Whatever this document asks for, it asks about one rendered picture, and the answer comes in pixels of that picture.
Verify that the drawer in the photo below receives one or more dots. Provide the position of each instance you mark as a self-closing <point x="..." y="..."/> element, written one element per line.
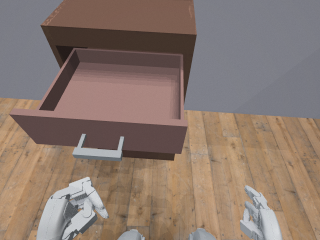
<point x="108" y="94"/>

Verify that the right robot hand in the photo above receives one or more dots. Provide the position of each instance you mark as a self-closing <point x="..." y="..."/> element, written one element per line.
<point x="265" y="225"/>

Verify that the left robot hand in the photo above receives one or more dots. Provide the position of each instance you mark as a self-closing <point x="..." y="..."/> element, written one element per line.
<point x="59" y="211"/>

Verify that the cabinet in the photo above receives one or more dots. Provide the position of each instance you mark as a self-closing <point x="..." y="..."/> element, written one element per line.
<point x="152" y="26"/>

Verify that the handle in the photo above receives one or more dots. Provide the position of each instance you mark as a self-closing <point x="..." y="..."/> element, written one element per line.
<point x="98" y="154"/>

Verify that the right robot thigh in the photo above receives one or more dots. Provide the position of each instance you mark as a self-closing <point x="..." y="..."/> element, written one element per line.
<point x="201" y="235"/>

